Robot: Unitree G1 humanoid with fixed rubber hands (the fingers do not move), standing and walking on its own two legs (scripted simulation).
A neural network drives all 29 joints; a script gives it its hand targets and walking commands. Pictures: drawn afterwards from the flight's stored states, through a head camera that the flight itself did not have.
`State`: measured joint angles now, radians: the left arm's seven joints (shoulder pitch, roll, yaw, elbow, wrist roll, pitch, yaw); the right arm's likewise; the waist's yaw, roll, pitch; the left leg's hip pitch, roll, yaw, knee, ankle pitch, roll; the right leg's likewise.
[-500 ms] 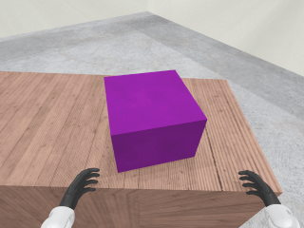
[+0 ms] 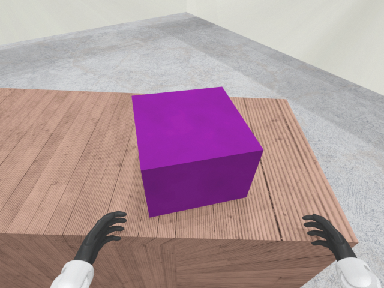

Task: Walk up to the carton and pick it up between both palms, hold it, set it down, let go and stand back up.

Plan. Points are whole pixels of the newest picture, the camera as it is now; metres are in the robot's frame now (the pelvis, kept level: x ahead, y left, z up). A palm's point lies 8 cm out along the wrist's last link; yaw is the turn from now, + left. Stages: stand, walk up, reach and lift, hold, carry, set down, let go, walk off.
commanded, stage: stand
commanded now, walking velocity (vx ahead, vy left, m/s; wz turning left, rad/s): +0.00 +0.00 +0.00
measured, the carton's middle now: (188, 146) +0.49 +0.02 +0.03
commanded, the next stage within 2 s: none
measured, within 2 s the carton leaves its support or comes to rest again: neither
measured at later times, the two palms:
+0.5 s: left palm (90, 251) +0.22 +0.22 -0.01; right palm (340, 252) +0.21 -0.28 +0.01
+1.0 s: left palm (89, 250) +0.23 +0.22 +0.00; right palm (340, 251) +0.21 -0.28 +0.01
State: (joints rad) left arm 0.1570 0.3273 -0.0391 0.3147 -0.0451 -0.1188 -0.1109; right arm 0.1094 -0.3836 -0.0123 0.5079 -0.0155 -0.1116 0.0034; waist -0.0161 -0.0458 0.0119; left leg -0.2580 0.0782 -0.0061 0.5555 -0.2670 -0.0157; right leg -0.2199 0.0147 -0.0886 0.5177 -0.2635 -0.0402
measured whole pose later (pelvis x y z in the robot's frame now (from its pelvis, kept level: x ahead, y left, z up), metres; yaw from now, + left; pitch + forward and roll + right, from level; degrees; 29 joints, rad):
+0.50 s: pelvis +0.00 +0.00 +0.00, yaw +0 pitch -2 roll -1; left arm 0.16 0.34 -0.05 0.32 -0.05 -0.12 -0.12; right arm 0.11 -0.39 -0.01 0.51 -0.01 -0.11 0.01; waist -0.02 -0.05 0.01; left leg -0.26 0.08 -0.01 0.56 -0.27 -0.02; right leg -0.22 0.01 -0.09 0.52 -0.26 -0.04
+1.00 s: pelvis +0.00 +0.00 +0.00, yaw +0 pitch -2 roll -1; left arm 0.16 0.36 -0.06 0.32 -0.04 -0.13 -0.13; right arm 0.11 -0.39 -0.01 0.51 -0.01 -0.11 0.01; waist -0.02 -0.05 0.00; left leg -0.27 0.08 -0.01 0.56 -0.27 -0.02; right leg -0.23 0.01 -0.09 0.52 -0.27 -0.04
